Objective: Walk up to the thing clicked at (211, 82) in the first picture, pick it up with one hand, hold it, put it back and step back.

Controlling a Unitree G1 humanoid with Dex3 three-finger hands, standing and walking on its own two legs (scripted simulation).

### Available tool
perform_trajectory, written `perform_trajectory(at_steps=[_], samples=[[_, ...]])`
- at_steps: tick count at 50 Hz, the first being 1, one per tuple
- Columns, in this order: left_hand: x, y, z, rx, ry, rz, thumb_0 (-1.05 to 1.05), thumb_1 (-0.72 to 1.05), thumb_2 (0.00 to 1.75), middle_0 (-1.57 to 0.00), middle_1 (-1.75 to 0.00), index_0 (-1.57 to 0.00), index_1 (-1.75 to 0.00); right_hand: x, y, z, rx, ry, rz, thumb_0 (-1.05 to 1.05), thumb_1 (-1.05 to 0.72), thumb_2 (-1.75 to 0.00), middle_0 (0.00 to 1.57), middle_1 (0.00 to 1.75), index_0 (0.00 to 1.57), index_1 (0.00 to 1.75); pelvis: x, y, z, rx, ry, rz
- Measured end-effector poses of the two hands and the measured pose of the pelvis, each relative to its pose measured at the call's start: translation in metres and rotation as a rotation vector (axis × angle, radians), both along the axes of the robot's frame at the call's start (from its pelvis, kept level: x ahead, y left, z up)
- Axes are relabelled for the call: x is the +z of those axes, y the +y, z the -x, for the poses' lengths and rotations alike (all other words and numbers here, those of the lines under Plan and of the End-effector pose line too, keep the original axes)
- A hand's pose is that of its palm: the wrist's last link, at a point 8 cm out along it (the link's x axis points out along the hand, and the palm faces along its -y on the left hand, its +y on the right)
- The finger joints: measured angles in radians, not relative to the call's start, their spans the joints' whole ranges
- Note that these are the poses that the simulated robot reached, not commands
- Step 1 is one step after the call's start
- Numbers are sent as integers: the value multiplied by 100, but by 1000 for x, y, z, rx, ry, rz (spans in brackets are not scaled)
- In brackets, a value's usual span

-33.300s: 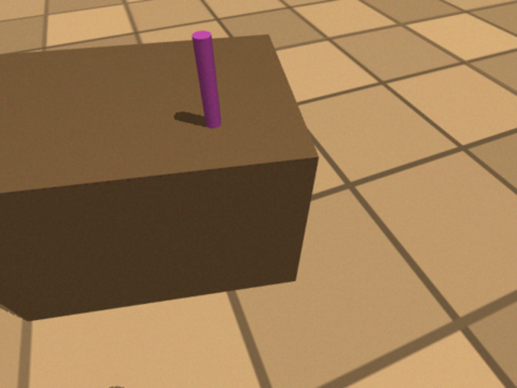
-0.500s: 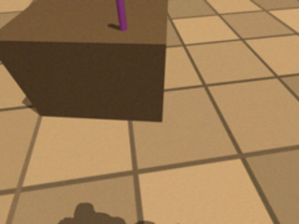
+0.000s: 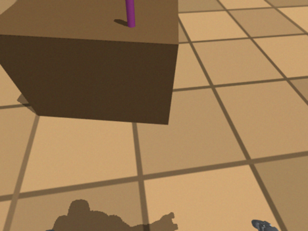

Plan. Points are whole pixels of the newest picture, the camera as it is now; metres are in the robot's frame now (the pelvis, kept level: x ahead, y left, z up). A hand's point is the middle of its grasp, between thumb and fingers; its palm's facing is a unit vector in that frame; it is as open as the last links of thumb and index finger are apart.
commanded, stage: step back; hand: left
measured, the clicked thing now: (129, 2) +1.13 +0.16 +0.05
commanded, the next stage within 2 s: stand in 0.06 s
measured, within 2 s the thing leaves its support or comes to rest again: neither
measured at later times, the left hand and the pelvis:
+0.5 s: hand out of the picture +0.06 +0.25 -0.14, palm faces -0.02 -0.94 -0.33, open 7.4 cm; pelvis -0.02 +0.00 +0.01, yaw +0 degrees
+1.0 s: hand out of the picture +0.04 +0.25 -0.14, palm faces -0.03 -0.94 -0.34, open 7.4 cm; pelvis -0.02 -0.01 +0.01, yaw +0 degrees
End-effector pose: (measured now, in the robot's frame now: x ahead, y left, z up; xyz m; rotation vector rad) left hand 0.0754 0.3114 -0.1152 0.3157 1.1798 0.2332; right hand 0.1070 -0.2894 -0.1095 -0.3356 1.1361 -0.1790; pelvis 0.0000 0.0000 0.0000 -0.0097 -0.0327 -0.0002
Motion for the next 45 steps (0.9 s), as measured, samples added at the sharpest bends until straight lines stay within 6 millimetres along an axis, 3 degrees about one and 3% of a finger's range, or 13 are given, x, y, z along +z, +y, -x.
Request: perform_trajectory(at_steps=[5,10,18,33,39,45], samples=[[6,-3,-9,-8,-18,5,1,90,90,-20,-30,-20,-30,3,3,-10,1,-24,-15,0,-91,-90,21,30,21,30,4,2,-1,-4,-9,-3],[10,-10,-10,-20,-22,18,0,90,90,-20,-30,-20,-30,9,2,-7,-7,-40,-24,0,-91,-90,21,30,21,30,9,2,1,-5,-23,-6],[13,-18,2,-29,-18,33,0,90,90,-20,-30,-20,-30,12,-7,19,-32,-11,-19,0,-91,-90,21,30,21,30,13,-1,12,-4,-41,-8],[10,-17,50,-14,82,27,1,90,90,-20,-30,-20,-30,3,-16,79,-68,111,-21,0,-91,-90,21,30,20,30,15,-5,29,-3,-26,-9],[10,-17,59,-7,107,21,1,90,90,-20,-30,-20,-30,-1,-16,84,-69,129,-29,0,-91,-90,21,30,20,30,14,-7,28,-4,-23,-8],[11,-19,52,-9,94,21,1,90,90,-20,-30,-20,-30,-2,-15,77,-59,119,-34,0,-91,-90,21,30,21,30,14,-8,24,-3,-20,-10]])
